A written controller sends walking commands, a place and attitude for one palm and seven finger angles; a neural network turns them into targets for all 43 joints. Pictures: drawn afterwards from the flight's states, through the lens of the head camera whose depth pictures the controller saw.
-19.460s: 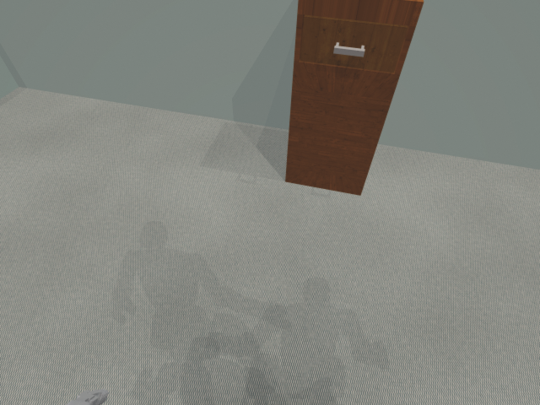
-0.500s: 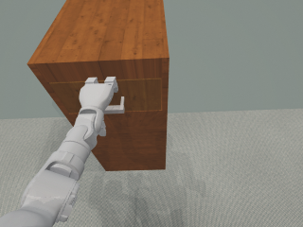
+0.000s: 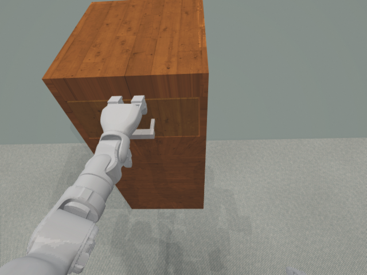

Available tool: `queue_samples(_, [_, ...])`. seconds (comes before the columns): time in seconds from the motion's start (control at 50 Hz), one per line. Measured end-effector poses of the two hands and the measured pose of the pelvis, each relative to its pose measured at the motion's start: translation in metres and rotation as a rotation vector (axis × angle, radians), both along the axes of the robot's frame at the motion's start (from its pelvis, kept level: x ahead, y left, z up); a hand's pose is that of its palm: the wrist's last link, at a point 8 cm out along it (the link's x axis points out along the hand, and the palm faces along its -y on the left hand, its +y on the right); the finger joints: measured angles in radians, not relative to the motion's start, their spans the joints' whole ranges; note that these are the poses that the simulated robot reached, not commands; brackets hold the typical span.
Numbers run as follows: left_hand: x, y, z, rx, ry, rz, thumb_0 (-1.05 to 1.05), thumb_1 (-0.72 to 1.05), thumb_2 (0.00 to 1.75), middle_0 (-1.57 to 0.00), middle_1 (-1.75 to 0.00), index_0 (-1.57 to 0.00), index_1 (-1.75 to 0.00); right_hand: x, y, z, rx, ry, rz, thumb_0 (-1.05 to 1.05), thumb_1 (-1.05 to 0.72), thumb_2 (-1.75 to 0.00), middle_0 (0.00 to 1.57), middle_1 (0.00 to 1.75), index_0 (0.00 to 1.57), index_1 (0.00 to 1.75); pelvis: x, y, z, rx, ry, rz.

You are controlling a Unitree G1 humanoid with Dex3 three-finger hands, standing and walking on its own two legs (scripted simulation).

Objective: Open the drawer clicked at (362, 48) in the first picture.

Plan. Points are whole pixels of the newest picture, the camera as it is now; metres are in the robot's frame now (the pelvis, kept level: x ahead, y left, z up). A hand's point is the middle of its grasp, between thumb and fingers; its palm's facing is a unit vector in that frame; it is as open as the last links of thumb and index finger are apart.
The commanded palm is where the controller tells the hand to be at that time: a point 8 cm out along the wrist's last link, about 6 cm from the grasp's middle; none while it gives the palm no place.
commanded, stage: re-aim the fingers above the handle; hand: left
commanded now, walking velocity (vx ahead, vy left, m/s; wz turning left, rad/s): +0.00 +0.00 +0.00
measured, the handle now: (136, 128) +0.50 +0.15 -0.01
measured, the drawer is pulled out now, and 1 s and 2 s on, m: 0.00 0.00 0.00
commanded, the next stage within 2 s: lower the fingers behind the handle in 0.16 s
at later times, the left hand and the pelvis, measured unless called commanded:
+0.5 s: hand (129, 135) +0.44 +0.15 +0.03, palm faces -0.06 -0.02 -1.00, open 13.8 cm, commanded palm +0.43 +0.16 +0.09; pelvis +0.00 +0.00 +0.00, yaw +0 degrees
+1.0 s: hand (133, 140) +0.45 +0.15 +0.00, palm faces -0.03 -0.03 -1.00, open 13.8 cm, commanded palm +0.43 +0.16 +0.05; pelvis +0.00 +0.01 -0.01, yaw -1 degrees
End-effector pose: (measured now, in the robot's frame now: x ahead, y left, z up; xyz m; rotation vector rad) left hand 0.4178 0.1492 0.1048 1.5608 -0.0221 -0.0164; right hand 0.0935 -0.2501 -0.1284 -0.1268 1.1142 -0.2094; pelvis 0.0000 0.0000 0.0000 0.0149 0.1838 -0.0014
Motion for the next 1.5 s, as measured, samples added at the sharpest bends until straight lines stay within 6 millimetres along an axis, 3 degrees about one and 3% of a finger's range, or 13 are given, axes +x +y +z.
queue_samples(0.26, [0.007, -0.007, -0.003, 0.003, 0.000, -0.025, 0.00, -0.49, 0.30, -0.32, -1.20, -0.32, -1.20, -0.018, -0.007, -0.003, -0.019, 0.041, -0.013, 0.01, -0.91, -0.90, 0.20, 0.30, 0.20, 0.30, -0.003, -0.002, -0.001, 0.001, 0.013, 0.002])
queue_samples(0.36, [0.012, -0.001, -0.005, 0.003, 0.009, 0.015, 0.00, -0.49, 0.30, -0.32, -1.20, -0.32, -1.20, -0.029, -0.009, -0.005, -0.020, 0.067, -0.032, 0.01, -0.91, -0.90, 0.20, 0.30, 0.20, 0.30, -0.002, -0.002, -0.002, 0.002, 0.021, -0.007])
queue_samples(0.6, [0.007, 0.003, -0.031, -0.006, 0.040, -0.030, 0.00, -0.49, 0.30, -0.32, -1.20, -0.32, -1.20, -0.042, -0.013, -0.006, -0.042, 0.097, -0.043, 0.01, -0.91, -0.90, 0.20, 0.30, 0.20, 0.30, -0.002, 0.000, -0.005, -0.003, 0.047, -0.002])
queue_samples(0.88, [0.018, 0.004, -0.046, -0.004, 0.053, 0.006, 0.00, -0.49, 0.30, -0.32, -1.20, -0.32, -1.20, -0.050, -0.002, -0.012, -0.028, 0.125, -0.052, 0.01, -0.91, -0.90, 0.20, 0.30, 0.20, 0.30, -0.002, 0.006, -0.011, -0.007, 0.089, -0.004])
queue_samples(1.3, [0.015, 0.003, -0.070, 0.006, 0.047, 0.010, 0.00, -0.49, 0.30, -0.31, -1.21, -0.32, -1.20, -0.057, 0.002, -0.018, -0.037, 0.138, -0.056, 0.01, -0.91, -0.90, 0.20, 0.30, 0.20, 0.30, -0.006, 0.011, -0.019, -0.012, 0.125, -0.008])
queue_samples(1.5, [0.011, 0.006, -0.087, -0.004, 0.033, -0.013, 0.00, -0.49, 0.30, -0.31, -1.20, -0.32, -1.20, -0.071, 0.000, -0.027, -0.044, 0.163, -0.056, 0.01, -0.91, -0.90, 0.20, 0.30, 0.20, 0.30, -0.009, 0.011, -0.029, -0.014, 0.159, -0.005])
